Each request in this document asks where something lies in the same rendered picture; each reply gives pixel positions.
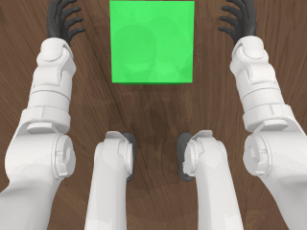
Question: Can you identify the robot left forearm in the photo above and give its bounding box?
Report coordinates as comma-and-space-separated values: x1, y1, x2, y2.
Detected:
5, 37, 77, 178

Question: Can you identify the robot right upper arm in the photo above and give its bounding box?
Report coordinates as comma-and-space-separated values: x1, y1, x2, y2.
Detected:
243, 130, 307, 230

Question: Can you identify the left robot thigh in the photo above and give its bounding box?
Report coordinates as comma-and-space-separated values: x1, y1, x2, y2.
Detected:
84, 138, 133, 230

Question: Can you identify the robot right forearm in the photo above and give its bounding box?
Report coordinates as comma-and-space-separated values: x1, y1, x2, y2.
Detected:
229, 35, 307, 138

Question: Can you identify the left robot hand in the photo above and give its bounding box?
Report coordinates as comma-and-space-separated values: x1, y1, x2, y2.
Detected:
46, 0, 85, 47

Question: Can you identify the carton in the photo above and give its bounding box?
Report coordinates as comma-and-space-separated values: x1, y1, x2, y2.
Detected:
109, 0, 195, 85

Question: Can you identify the right robot hand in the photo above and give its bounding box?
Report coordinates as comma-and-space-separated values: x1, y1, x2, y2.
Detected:
217, 0, 257, 47

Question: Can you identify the robot left shin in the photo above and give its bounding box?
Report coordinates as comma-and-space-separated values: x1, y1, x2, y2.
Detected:
94, 131, 130, 176

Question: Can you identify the robot left upper arm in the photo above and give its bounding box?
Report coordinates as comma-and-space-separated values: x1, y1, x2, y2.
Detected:
0, 132, 76, 230

